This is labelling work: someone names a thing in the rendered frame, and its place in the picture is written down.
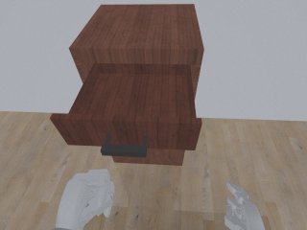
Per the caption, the drawer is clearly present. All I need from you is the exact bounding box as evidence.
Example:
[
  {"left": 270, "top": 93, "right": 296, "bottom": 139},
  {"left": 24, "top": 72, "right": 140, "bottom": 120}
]
[{"left": 50, "top": 63, "right": 202, "bottom": 150}]

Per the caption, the right robot hand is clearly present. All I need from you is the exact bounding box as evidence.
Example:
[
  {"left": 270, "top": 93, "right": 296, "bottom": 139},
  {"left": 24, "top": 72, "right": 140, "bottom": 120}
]
[{"left": 224, "top": 181, "right": 265, "bottom": 230}]

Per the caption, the left robot hand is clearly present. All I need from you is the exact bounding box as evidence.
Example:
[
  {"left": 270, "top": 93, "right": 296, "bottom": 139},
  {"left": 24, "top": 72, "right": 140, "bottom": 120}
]
[{"left": 56, "top": 169, "right": 115, "bottom": 230}]

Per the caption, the handle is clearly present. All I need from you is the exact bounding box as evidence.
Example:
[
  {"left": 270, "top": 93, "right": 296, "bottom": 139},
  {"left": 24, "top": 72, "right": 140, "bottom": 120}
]
[{"left": 100, "top": 133, "right": 148, "bottom": 158}]

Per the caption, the cabinet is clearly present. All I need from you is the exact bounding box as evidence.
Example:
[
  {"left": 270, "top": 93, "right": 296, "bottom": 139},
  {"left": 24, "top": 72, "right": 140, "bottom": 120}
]
[{"left": 69, "top": 4, "right": 204, "bottom": 166}]

